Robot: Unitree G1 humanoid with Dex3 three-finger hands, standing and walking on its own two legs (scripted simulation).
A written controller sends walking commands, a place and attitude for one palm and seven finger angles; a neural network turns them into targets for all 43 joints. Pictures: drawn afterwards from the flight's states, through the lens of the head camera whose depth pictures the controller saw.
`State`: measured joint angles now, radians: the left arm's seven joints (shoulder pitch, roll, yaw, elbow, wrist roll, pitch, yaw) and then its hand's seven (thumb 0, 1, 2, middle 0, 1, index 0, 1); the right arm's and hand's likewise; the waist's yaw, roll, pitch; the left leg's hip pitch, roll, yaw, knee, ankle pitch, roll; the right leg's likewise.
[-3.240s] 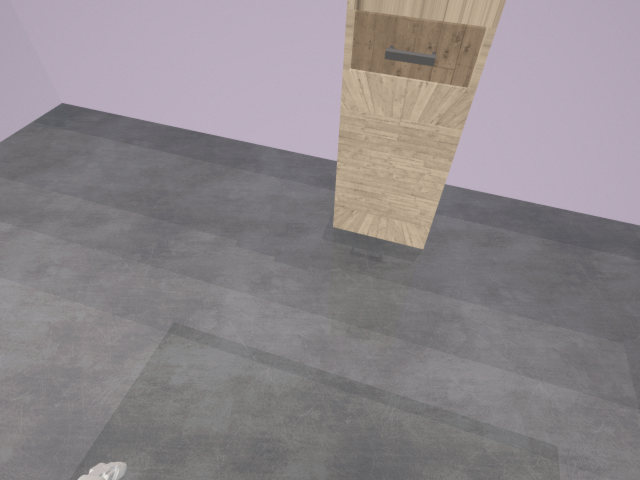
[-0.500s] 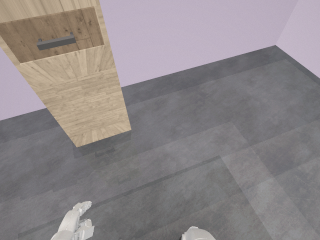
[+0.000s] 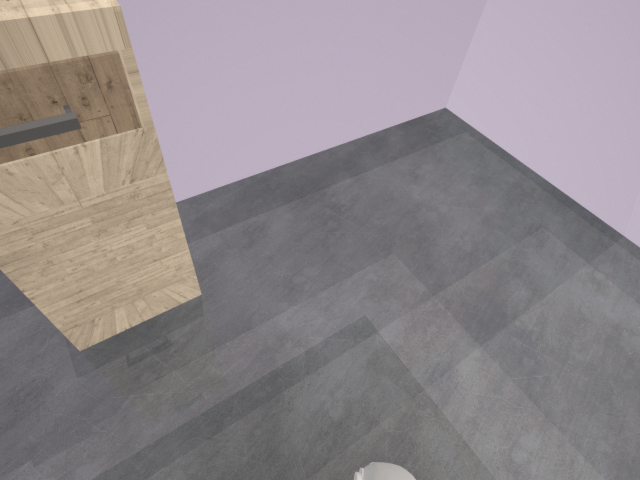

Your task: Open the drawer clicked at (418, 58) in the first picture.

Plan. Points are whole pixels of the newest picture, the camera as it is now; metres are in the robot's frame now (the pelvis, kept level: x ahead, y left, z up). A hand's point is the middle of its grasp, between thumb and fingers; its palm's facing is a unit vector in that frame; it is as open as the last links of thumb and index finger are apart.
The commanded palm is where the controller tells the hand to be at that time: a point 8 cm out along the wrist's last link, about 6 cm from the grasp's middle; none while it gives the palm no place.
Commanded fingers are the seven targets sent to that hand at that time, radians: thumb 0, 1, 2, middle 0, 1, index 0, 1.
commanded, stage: walk to a spot facing it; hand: left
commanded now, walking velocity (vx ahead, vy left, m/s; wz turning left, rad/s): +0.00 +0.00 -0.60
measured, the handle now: (32, 124) +0.62 +0.56 +0.02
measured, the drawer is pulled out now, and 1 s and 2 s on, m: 0.00 0.00 0.00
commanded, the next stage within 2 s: turn to face it in 0.88 s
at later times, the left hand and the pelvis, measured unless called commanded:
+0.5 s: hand (235, 477) +0.15 +0.12 -0.15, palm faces -0.27 -0.93 -0.25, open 7.4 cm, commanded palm none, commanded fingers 0.00 0.90 0.90 -0.20 -0.30 -0.20 -0.30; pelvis -0.01 -0.04 +0.00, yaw -17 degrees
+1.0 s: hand (251, 416) +0.23 +0.11 -0.17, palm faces -0.53 -0.83 -0.19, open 7.4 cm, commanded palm none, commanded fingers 0.00 0.90 0.90 -0.20 -0.30 -0.20 -0.30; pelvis +0.06 -0.03 +0.00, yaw -35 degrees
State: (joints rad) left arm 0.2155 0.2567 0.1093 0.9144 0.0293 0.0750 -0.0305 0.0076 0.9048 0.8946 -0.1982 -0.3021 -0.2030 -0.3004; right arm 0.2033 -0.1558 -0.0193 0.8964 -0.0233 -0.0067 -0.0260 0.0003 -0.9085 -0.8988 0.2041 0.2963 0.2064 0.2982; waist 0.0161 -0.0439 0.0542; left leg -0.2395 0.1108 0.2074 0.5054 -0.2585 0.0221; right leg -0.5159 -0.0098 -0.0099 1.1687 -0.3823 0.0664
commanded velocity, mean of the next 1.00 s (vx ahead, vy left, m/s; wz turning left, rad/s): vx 0.07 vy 0.00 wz -0.54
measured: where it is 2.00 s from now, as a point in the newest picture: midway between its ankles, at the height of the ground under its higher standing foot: outside the picture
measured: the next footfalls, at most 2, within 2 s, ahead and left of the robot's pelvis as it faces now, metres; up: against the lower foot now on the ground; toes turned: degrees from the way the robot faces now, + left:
right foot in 0.26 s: +0.02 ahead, -0.15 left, +0.00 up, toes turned -16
left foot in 0.70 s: +0.12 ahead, +0.06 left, +0.00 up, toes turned -19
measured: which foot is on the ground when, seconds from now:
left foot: down 0.00-0.26, up 0.28-0.68, down 0.70-1.00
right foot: up 0.00-0.24, down 0.26-0.70, up 0.72-1.00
